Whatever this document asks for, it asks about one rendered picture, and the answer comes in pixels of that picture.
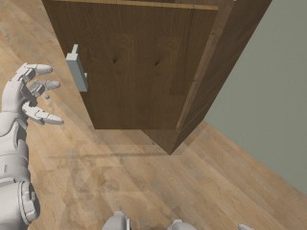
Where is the robot left hand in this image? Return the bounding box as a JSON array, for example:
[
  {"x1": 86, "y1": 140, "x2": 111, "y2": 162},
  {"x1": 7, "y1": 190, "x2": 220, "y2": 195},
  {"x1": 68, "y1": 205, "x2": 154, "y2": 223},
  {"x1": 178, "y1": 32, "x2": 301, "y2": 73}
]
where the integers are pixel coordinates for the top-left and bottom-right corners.
[{"x1": 1, "y1": 62, "x2": 64, "y2": 126}]

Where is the cupboard door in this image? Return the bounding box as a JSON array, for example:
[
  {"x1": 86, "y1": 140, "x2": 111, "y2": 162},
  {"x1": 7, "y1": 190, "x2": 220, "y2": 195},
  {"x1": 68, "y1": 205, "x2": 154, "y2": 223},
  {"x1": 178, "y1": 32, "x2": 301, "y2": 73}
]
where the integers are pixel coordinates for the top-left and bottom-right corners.
[{"x1": 41, "y1": 0, "x2": 219, "y2": 130}]

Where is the robot shin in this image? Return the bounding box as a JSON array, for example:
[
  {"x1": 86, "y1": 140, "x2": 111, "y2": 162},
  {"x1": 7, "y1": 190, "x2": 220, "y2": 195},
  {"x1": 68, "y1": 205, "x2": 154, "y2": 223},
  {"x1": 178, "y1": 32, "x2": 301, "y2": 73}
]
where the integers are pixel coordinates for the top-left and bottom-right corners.
[
  {"x1": 172, "y1": 219, "x2": 182, "y2": 224},
  {"x1": 113, "y1": 211, "x2": 124, "y2": 216}
]

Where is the left robot upper arm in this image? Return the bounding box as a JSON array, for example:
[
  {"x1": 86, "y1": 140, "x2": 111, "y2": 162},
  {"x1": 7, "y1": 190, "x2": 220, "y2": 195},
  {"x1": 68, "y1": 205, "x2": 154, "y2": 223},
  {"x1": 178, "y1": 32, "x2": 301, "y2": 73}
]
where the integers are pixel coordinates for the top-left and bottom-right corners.
[{"x1": 0, "y1": 181, "x2": 40, "y2": 230}]

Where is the handle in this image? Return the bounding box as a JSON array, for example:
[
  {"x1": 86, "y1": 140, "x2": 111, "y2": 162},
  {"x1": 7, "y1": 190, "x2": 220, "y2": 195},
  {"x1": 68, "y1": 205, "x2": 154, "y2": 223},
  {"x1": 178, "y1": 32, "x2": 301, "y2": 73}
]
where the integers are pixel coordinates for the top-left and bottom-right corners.
[{"x1": 65, "y1": 44, "x2": 88, "y2": 92}]

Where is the robot right shin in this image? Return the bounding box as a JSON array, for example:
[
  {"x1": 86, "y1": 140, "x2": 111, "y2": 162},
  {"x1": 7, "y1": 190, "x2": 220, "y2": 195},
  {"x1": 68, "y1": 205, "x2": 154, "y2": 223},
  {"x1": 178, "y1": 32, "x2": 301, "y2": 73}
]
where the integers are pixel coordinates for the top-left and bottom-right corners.
[{"x1": 172, "y1": 219, "x2": 182, "y2": 224}]

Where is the left robot forearm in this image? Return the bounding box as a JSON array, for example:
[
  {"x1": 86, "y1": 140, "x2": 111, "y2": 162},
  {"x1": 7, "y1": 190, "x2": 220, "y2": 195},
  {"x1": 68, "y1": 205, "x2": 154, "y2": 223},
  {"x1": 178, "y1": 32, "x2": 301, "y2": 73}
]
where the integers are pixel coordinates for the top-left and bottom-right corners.
[{"x1": 0, "y1": 111, "x2": 31, "y2": 188}]

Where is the robot left shin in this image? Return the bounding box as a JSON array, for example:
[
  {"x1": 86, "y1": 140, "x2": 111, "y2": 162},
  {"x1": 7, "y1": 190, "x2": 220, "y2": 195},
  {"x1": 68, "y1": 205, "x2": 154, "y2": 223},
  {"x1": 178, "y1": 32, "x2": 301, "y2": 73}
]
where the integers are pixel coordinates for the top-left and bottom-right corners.
[{"x1": 113, "y1": 211, "x2": 124, "y2": 216}]

